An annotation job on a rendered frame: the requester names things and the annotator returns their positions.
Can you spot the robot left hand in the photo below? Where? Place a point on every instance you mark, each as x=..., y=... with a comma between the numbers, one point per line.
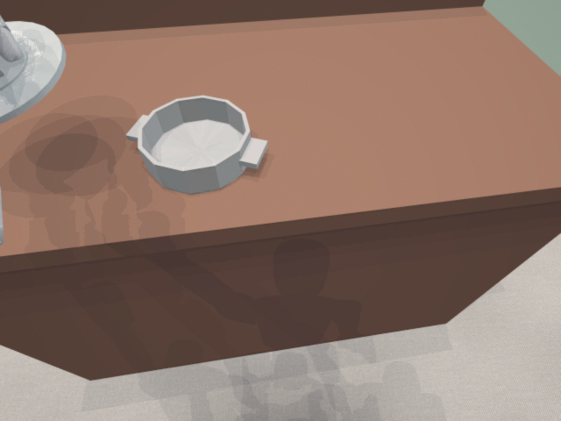
x=9, y=49

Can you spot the lid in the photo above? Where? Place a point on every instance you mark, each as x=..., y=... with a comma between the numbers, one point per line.
x=29, y=79

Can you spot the pot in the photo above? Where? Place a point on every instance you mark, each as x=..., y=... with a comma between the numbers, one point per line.
x=197, y=144

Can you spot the table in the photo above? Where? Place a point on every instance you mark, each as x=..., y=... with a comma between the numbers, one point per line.
x=413, y=162

